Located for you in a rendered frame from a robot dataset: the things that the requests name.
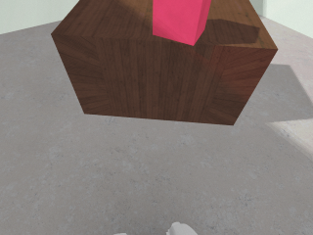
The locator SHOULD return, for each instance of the carton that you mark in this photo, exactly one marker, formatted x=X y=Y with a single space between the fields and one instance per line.
x=180 y=20

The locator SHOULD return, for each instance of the robot right thigh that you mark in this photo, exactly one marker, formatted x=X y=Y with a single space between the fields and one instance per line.
x=181 y=229

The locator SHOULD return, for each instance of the pedestal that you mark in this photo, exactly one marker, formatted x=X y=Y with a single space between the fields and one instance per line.
x=118 y=68

